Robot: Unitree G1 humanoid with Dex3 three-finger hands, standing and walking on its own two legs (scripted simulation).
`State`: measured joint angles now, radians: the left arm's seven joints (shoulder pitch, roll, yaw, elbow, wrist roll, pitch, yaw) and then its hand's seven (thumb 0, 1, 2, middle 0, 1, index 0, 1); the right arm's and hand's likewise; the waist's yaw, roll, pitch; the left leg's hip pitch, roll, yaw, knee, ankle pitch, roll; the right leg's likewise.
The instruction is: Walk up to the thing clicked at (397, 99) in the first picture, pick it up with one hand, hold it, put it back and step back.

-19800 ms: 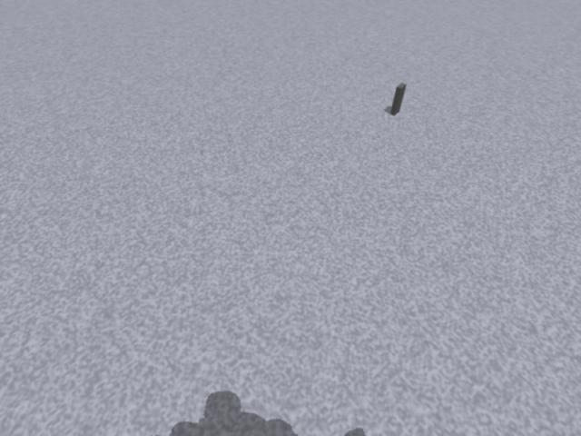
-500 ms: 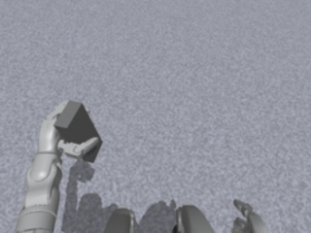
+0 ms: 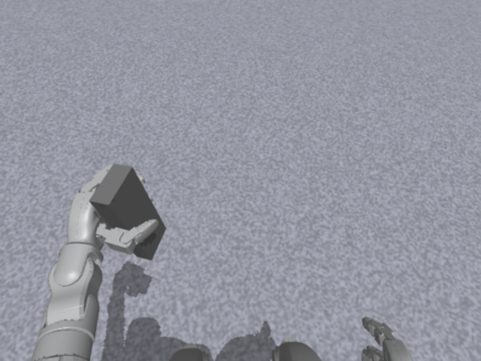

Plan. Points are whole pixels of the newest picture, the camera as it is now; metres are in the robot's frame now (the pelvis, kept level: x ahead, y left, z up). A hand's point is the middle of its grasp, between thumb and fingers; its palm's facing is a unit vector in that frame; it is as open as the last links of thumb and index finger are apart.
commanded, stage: lift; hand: left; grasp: from the side
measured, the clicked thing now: (134, 217) +0.35 +0.17 +0.03
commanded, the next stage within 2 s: hold in 0.30 s
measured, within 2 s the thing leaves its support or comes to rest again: neither
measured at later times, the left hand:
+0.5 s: hand (130, 209) +0.34 +0.17 +0.07, palm faces -0.02 -1.00 +0.01, open 9.5 cm
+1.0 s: hand (126, 212) +0.33 +0.17 +0.08, palm faces -0.01 -1.00 +0.01, open 9.5 cm
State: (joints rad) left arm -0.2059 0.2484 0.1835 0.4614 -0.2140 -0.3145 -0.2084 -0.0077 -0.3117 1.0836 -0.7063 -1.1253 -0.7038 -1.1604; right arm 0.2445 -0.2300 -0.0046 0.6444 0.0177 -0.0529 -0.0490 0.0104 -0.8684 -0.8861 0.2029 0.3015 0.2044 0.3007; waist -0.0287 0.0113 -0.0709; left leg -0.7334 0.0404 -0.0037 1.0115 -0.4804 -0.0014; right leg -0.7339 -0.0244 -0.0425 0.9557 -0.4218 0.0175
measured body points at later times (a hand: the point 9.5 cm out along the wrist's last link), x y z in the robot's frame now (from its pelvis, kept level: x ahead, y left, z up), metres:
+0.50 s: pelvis +0.01 -0.01 +0.02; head +0.06 +0.00 +0.46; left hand +0.34 +0.22 +0.07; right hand +0.13 -0.26 -0.09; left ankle +0.01 +0.12 -0.68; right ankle +0.03 -0.13 -0.68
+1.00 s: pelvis +0.00 -0.01 +0.02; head +0.04 +0.00 +0.47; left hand +0.32 +0.22 +0.08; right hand +0.14 -0.26 -0.08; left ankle +0.01 +0.12 -0.68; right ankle +0.03 -0.13 -0.68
